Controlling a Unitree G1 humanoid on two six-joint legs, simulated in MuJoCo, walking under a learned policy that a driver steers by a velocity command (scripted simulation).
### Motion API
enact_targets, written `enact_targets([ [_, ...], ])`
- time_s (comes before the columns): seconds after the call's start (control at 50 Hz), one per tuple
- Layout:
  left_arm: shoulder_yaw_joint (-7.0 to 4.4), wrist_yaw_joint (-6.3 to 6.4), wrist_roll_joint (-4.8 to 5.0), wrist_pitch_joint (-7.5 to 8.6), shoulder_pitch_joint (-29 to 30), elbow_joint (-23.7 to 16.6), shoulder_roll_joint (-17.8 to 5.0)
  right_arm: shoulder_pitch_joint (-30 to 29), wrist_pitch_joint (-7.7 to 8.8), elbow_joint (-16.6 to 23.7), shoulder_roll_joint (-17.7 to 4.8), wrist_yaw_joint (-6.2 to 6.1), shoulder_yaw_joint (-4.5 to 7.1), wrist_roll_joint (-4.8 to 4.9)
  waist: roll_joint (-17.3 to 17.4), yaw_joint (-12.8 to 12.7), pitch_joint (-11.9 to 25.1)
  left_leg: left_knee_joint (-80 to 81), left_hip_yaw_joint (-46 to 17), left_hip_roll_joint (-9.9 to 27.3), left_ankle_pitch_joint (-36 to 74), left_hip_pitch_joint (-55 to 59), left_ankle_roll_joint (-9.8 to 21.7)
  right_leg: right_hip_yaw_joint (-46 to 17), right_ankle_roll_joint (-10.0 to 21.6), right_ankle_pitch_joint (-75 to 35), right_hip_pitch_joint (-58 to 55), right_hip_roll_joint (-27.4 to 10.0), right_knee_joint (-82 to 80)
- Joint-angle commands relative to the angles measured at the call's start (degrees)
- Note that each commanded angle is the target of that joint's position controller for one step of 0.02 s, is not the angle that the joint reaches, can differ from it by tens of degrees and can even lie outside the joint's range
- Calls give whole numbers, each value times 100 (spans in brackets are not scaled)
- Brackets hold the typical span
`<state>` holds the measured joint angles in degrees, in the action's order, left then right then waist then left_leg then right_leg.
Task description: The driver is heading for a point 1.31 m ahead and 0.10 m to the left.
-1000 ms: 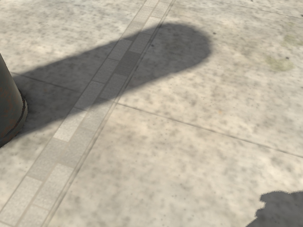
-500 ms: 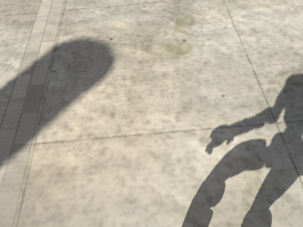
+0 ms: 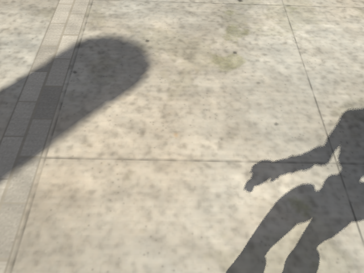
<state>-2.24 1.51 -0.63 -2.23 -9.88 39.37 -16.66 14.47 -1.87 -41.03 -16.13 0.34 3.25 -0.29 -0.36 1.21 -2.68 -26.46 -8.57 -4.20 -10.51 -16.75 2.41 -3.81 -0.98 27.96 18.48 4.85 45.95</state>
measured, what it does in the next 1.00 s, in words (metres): walks ahead: right foot, then left foot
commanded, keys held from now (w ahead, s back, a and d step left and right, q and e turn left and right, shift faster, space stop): q+shift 0.18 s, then shift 0.38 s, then w+shift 0.14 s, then w+e+shift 0.30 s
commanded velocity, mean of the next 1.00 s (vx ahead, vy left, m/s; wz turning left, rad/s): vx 0.24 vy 0.00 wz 0.19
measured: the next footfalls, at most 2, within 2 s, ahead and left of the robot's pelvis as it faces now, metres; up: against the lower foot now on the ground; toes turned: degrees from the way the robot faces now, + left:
right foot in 0.14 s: +0.04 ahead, -0.11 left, +0.00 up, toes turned +14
left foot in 0.54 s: -0.04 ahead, +0.08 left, +0.00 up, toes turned +15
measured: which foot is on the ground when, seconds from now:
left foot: down 0.00-0.14, up 0.16-0.52, down 0.54-1.00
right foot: up 0.00-0.12, down 0.14-0.54, up 0.56-1.00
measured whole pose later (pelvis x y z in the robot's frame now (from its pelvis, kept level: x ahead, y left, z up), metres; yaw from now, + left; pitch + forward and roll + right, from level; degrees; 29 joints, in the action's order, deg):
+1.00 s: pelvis +0.11 -0.03 -0.01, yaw +9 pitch +3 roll +1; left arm -3.3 -5.5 -1.7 -1.0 -10.0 41.0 -18.5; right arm 22.9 4.9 -48.9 -18.1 -0.3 3.5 -2.5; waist 0.7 2.8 2.5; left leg -7.8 6.4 1.4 -19.2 9.0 -1.9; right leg 2.3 3.6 10.9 35.8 -3.8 45.7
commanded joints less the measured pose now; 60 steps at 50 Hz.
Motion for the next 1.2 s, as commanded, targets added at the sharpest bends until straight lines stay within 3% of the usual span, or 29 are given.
enact_targets([
  [0.02, -74, 19, 23, 80, -1, -442, -347, -68, -36, 370, -1005, 21, 382, -25, 736, -50, 600, 717, -1894, 1175, 1333, 960, 1030, -49, -72, -60, 673, -2, -109],
  [0.08, -70, 31, 46, 108, -274, -404, -402, -320, -92, 454, -1080, 116, 462, -47, 888, -167, 702, 730, -2080, 939, 687, 357, 747, -12, 46, -409, -227, 149, -1083],
  [0.12, -112, 131, 5, 145, -815, -241, -493, -679, -100, 573, -1021, 118, 464, 13, 799, -520, 639, 553, -1953, 506, -414, -583, 222, 10, 174, -1203, -1448, 83, -2589],
  [0.14, -226, 205, -71, 169, -895, -247, -1023, -532, -67, 650, -687, 84, 385, 38, -91, -430, 599, -242, -1386, -46, -1686, -1393, -162, -1055, 425, -509, -1994, -1056, -3371],
  [0.16, -300, 205, -82, 134, -301, -548, -1560, -66, -36, 651, -381, 27, 341, 4, -1329, -173, 646, -1948, 0, -842, -2342, -1967, -381, -2768, 925, 262, -1757, -2679, -3773],
  [0.18, -264, 156, -203, 104, -84, -552, -1341, -315, -44, 590, -983, 5, 445, -181, -804, -181, 240, -2837, 213, -114, -2000, -1881, -425, -2512, 1299, -133, -717, -2849, -3749],
  [0.2, -138, 115, -215, 139, 75, -567, -880, -313, -62, 508, -1067, 49, 492, -169, -468, -20, 84, -3350, 166, -30, -1636, -1454, -373, -2005, 1288, -912, -311, -2392, -3530],
  [0.24, -58, 74, -150, 202, 337, -582, -605, 148, -144, 280, -859, 167, 437, -141, -560, 217, 154, -4056, 261, -62, -1166, -1304, -357, -922, 1070, -2107, -439, -1685, -3210],
  [0.36, -145, 55, -78, 277, -646, -236, -742, -352, -218, 387, -605, 171, 231, -54, -773, -293, 341, -3152, 312, -90, -1442, -1531, -477, -604, 1344, -3941, -1705, -1830, -2674],
  [0.48, -186, -72, -85, 199, -697, 16, -864, -458, -198, 371, -384, 63, 33, 52, -1142, -308, 432, -854, 937, -42, -1581, 36, -259, -353, 1309, -4462, -1266, -1753, -2272],
  [0.52, -166, -83, -4, 157, -697, 130, -807, -157, -98, 210, -315, -5, -32, -19, -833, -49, 440, 974, 890, 71, 20, 1037, -115, -156, 926, -4267, -821, -1593, -1906],
  [0.54, -118, -94, -1, 178, -866, 126, -616, -97, -14, 195, -564, -42, -14, -126, -355, -125, 688, 1204, 114, 698, 391, 1863, 3, -23, 575, -3353, -253, -1429, -1639],
  [0.56, 16, -139, -22, 214, -990, -101, -136, -232, 39, 316, -1083, -67, 47, -141, 1015, -343, 745, 1024, -1411, 2109, 2202, 2212, 457, 541, 209, -996, 585, -753, -1099],
  [0.58, -2, -79, -74, 130, -611, -53, -354, 221, 64, 72, -954, -90, 76, -72, 1166, 146, 775, 1070, -1445, 2316, 1027, 1675, 1114, 527, 210, 373, 482, -615, -629],
  [0.62, -185, -220, -188, 73, -134, -127, -807, 441, 57, -129, -946, -23, 93, -122, 1050, 275, -89, 1921, -1828, 2007, -3248, 1563, 1162, 414, 305, 164, 1678, -607, 444],
  [0.66, -234, -381, -127, 120, -105, -93, -811, 179, 134, -114, -791, -30, 37, -94, 1162, 76, -575, 2290, -1563, 1733, -3151, 1315, 960, 387, 259, -619, 2013, -737, 584],
  [0.72, -201, -479, -135, 267, -215, 100, -556, 254, 391, -187, -758, -22, 65, -66, 768, -16, -126, 2244, -973, 1542, -2197, 1671, 883, 474, 156, -1303, 2062, -731, 729],
  [0.78, -195, -515, -36, 288, 129, 34, -478, 406, 579, -260, -779, -39, 107, -109, 845, 119, -232, 2395, -561, 1703, -2057, 1623, 819, 210, 111, -1620, 2305, -677, 565],
  [0.86, -209, -573, -80, 270, 362, -77, -510, 500, 704, -325, -886, -90, 163, -141, 702, 140, -315, 2468, -122, 2077, -1818, 1775, 724, 40, 109, -1926, 2611, -806, 372],
  [1.0, -108, -742, -99, 217, 1115, -576, -508, 744, 747, -560, -1083, -73, 235, -269, 584, 284, -718, 2398, 1160, 2243, -945, 2083, 481, 778, 706, -1418, 2533, -1036, -167],
  [1.04, -123, -671, -81, 206, 651, -524, -551, 601, 720, -570, -1212, -55, 238, -257, 662, -37, -366, 1469, 1777, 2122, 2148, 1895, 366, 1292, 1030, -911, 1351, -553, -334],
  [1.06, -200, -609, -69, 234, -128, -313, -666, 536, 676, -566, -1327, -55, 256, -230, 617, -455, 143, 111, 2092, 2011, 4201, 1710, 327, 1515, 1154, -730, 278, -124, -299],
  [1.08, -337, -545, -91, 289, -1491, 104, -888, 404, 623, -473, -1354, -68, 236, -200, 290, -1126, 950, -1796, 2285, 1782, 4968, 978, 217, 1514, 1298, -724, -1486, 267, -607],
  [1.1, -562, -426, -115, 305, -2359, 373, -1586, 450, 656, -260, -938, -26, 82, -213, -936, -1363, 1456, -3960, 2241, 1342, 2895, -841, -30, -256, 1548, 852, -3159, -560, -1417],
  [1.12, -619, -381, -20, 297, -2021, 283, -2032, 115, 811, 202, -375, 87, -62, -202, -2247, -840, 1662, -5462, 1302, 259, -1487, -2752, -240, -3904, 1992, 2788, -3707, -1792, -3205],
  [1.14, -588, -386, 5, 305, -1784, 154, -1825, -604, 897, 389, -728, 103, -51, -308, -1099, -1004, 1141, -5863, 452, 471, -1074, -3485, -133, -4324, 1950, 1864, -3509, -1922, -3474],
  [1.16, -557, -321, -54, 332, -1805, 281, -1680, -647, 948, 366, -759, 105, -56, -260, -486, -840, 791, -5818, 498, 783, -773, -3570, -48, -3660, 1877, 891, -3155, -1965, -3230],
  [1.18, -493, -275, -66, 376, -1625, 299, -1395, -347, 948, 197, -681, 89, -102, -246, 79, -507, 446, -5188, 536, 1096, -399, -3073, -22, -2885, 1667, 157, -2256, -1775, -3156],
  [1.2, -400, -254, -50, 426, -1223, 254, -1163, -178, 861, 128, -592, 102, -133, -321, 162, -219, 302, -4745, 545, 1250, -347, -2571, -40, -2235, 1471, -105, -1536, -1428, -3238],
])
Velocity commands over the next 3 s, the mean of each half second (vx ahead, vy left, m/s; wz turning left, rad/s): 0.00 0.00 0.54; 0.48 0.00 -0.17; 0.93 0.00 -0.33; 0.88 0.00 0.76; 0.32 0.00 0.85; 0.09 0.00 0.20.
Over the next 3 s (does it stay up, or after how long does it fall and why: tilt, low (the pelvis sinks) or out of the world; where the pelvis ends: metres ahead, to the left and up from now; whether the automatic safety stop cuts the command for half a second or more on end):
stays up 1.29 0.02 0.00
